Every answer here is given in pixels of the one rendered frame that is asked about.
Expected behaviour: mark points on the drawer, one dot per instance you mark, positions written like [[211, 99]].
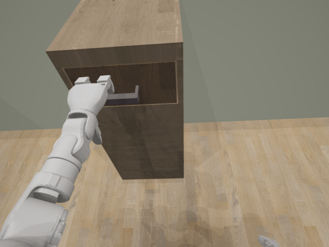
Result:
[[156, 80]]

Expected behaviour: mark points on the handle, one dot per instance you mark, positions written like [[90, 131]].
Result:
[[126, 98]]

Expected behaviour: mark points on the cabinet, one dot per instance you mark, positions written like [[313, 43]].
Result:
[[143, 141]]

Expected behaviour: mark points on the robot right hand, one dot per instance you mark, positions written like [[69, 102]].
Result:
[[266, 242]]

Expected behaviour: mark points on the robot left upper arm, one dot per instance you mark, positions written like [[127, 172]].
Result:
[[37, 223]]

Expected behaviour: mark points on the left robot forearm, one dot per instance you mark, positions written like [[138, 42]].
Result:
[[55, 181]]

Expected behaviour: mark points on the robot left hand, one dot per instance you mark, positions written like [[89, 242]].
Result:
[[91, 97]]

